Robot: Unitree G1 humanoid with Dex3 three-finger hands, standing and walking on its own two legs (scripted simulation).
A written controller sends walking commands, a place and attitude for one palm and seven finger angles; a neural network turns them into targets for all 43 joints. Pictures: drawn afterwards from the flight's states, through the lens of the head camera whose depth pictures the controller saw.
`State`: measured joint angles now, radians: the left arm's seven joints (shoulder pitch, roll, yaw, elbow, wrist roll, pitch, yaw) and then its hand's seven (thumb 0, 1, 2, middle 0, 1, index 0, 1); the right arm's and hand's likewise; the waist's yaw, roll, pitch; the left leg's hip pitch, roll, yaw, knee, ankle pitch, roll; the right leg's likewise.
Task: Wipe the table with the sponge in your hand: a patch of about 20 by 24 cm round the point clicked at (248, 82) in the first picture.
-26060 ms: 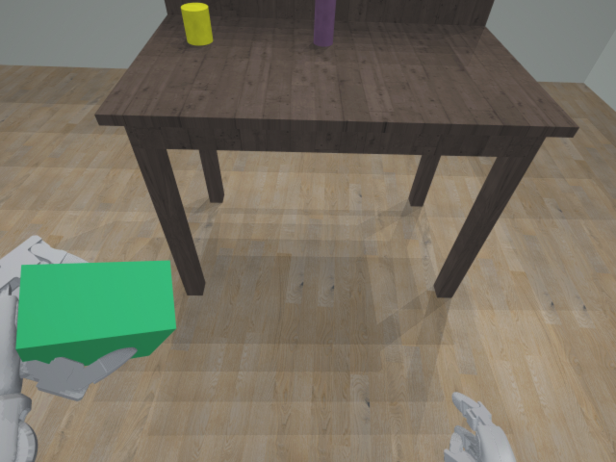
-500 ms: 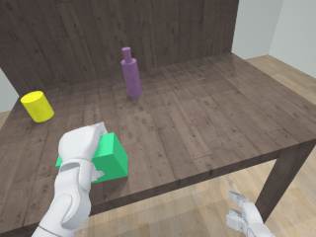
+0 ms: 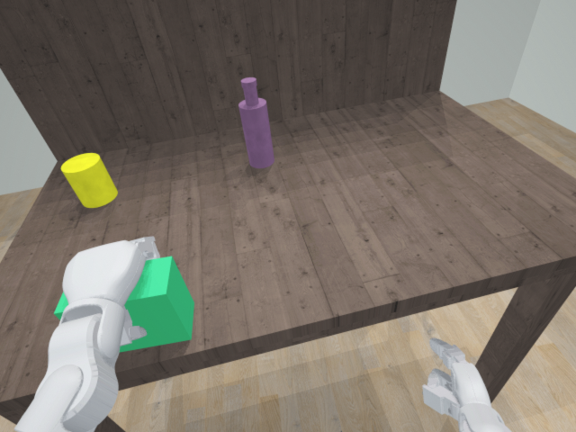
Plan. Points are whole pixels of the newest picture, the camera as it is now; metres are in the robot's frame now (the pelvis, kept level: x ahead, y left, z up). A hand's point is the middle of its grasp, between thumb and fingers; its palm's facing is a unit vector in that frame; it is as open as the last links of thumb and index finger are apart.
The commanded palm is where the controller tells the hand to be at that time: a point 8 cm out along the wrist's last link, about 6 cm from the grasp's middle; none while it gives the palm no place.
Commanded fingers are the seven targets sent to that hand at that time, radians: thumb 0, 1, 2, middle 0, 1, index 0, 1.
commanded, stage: wipe forward along the middle lane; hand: left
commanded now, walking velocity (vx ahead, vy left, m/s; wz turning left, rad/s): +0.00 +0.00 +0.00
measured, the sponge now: (138, 314) +0.23 +0.27 +0.07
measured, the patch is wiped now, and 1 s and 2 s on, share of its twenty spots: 0.95 0.95 0.95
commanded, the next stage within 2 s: slide back across to the first lane in 1.64 s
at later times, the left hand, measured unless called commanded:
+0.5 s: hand (130, 266) +0.28 +0.29 +0.12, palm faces +0.05 -0.05 -1.00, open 10.0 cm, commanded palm +0.26 +0.28 +0.15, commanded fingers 0.00 0.10 1.30 -1.20 -1.60 -1.20 -1.60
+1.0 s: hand (140, 237) +0.34 +0.30 +0.12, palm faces -0.02 -0.03 -1.00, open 10.0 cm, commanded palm +0.32 +0.30 +0.15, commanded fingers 0.00 0.10 1.30 -1.20 -1.60 -1.20 -1.60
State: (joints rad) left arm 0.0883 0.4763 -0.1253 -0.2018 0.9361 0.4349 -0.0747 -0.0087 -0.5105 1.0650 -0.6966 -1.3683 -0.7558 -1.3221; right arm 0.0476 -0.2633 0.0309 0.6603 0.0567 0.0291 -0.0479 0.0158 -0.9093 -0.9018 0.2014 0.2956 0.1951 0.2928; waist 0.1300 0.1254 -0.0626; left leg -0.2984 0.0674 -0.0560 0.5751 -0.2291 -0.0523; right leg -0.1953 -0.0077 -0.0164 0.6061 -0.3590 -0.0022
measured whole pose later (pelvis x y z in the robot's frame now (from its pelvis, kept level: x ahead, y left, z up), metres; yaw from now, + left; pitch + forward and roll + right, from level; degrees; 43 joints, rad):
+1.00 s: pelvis -0.01 +0.01 +0.00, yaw +1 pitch +1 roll -1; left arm -0.43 0.49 -0.08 0.45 0.98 0.31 -0.07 0.01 -0.54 1.08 -0.72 -1.36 -0.78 -1.32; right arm 0.15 -0.27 0.02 0.69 0.08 0.07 -0.07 0.01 -0.91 -0.90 0.20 0.30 0.20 0.30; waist 0.06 0.09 -0.07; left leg -0.39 0.06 -0.07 0.57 -0.21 -0.05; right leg -0.27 -0.01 -0.03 0.59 -0.33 0.00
